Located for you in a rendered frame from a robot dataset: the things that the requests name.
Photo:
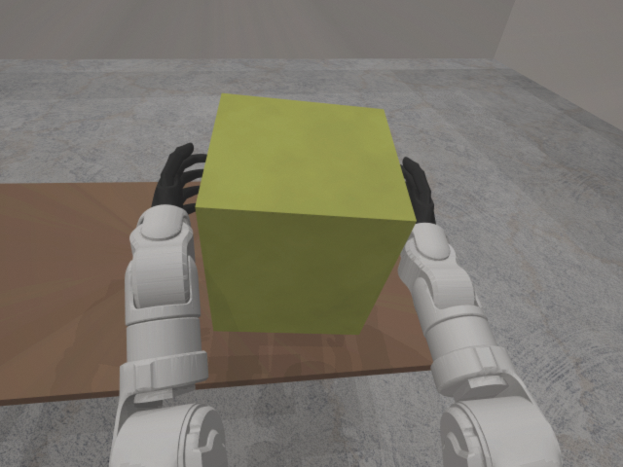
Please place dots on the carton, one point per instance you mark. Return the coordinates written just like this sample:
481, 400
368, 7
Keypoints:
302, 212

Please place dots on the left robot hand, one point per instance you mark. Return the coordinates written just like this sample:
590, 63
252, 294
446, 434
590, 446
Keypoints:
169, 189

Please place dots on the table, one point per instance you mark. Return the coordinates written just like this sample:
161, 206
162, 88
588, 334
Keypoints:
64, 252

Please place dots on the robot left upper arm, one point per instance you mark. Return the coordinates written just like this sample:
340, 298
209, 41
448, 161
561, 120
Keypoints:
181, 436

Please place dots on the left robot forearm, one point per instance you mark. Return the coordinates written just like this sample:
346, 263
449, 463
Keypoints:
162, 305

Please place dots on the right robot forearm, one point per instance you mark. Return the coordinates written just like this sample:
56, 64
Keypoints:
467, 362

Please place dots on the right robot hand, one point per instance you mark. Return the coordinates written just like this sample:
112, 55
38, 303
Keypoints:
419, 191

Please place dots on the robot right upper arm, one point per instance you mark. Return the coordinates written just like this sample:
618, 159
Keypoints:
497, 432

